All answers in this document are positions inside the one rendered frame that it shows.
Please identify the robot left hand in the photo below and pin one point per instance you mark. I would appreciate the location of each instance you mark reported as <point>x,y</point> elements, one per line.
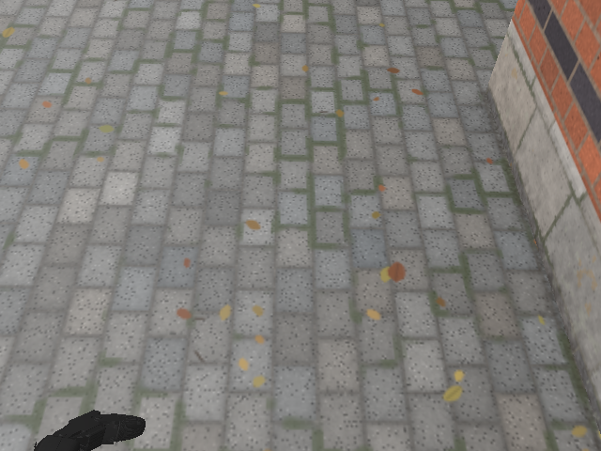
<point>91,430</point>

